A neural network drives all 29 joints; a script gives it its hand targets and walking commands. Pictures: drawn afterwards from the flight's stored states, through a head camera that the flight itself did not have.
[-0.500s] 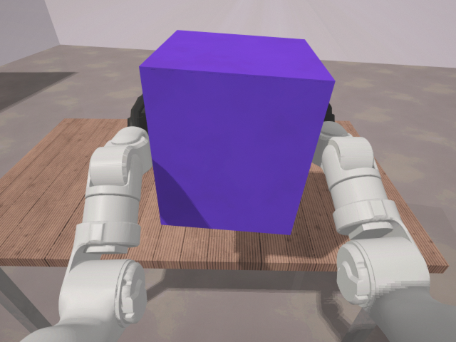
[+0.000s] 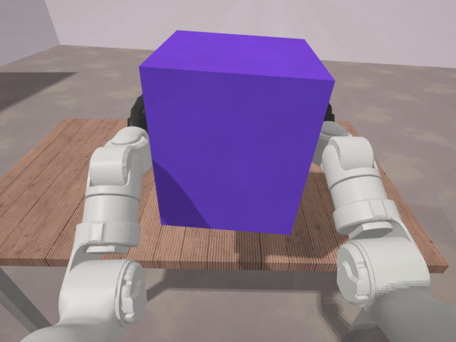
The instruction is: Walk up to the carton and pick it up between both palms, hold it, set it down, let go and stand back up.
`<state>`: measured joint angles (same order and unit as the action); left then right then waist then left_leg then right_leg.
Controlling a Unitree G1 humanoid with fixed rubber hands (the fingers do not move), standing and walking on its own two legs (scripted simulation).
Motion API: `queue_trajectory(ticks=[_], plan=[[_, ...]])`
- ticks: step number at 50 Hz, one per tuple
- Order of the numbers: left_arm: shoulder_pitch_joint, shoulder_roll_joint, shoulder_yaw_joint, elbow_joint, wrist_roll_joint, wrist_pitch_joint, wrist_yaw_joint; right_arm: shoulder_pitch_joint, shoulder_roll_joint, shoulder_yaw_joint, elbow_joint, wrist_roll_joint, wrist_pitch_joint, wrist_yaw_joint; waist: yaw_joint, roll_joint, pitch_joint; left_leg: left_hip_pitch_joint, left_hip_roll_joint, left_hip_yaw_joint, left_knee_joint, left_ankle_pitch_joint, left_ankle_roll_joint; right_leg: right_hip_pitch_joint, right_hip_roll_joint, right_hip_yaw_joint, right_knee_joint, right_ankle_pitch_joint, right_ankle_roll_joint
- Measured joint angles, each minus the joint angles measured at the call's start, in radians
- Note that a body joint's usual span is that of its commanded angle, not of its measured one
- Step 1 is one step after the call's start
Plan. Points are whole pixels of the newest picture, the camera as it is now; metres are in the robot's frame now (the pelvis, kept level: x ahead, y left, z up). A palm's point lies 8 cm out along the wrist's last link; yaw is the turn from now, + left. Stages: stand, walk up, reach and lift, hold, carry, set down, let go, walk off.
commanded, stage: hold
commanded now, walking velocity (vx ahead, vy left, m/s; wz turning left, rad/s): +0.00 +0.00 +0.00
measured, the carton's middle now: (233, 131) +0.38 +0.02 +0.25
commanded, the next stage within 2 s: set down in 1.36 s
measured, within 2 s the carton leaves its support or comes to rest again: neither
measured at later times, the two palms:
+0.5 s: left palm (140, 136) +0.38 +0.17 +0.25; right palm (322, 132) +0.40 -0.13 +0.24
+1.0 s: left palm (140, 136) +0.38 +0.17 +0.25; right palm (322, 132) +0.40 -0.13 +0.24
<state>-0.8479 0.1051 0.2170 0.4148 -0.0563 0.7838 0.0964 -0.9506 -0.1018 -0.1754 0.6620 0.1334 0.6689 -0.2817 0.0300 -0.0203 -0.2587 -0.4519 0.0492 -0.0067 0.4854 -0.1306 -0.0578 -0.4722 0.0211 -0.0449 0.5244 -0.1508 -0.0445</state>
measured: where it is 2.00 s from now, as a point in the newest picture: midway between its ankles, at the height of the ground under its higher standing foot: outside the picture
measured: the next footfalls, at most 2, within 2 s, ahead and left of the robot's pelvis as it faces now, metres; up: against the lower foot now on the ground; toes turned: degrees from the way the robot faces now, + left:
none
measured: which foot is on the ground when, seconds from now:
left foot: down 0.00-1.00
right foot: down 0.00-1.00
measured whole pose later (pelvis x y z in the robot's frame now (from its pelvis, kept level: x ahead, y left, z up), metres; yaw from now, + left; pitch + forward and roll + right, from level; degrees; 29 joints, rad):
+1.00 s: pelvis +0.00 +0.00 +0.00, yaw +0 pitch +5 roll +1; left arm -0.85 0.11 0.22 0.42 -0.06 0.78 0.10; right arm -0.95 -0.10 -0.18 0.66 0.13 0.67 -0.28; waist 0.03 -0.02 -0.26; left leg -0.45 0.05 -0.01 0.49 -0.13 -0.06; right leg -0.47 0.02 -0.04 0.52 -0.15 -0.04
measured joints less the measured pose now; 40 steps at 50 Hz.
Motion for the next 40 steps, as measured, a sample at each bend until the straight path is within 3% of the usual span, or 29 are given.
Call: queue_trajectory(ticks=[40], plan=[[0.0,0.0,0.0,0.004,0.0,-0.004,0.0,0.0,0.0,0.0,0.0,0.0,0.0,0.001,0.0,0.0,0.0,0.0,0.0,0.0,0.0,0.0,0.0,0.0,0.0,0.0,0.0,0.0,0.0]])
